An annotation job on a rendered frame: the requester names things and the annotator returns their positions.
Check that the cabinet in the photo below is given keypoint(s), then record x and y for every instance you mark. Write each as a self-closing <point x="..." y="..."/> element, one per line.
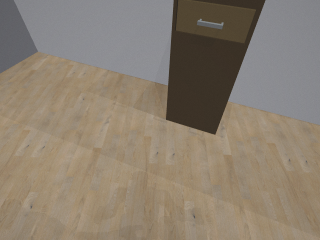
<point x="203" y="71"/>

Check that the drawer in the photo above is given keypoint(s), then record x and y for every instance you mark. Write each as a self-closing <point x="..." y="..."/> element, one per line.
<point x="236" y="20"/>

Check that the handle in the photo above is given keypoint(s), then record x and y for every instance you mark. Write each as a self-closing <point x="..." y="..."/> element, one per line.
<point x="210" y="24"/>

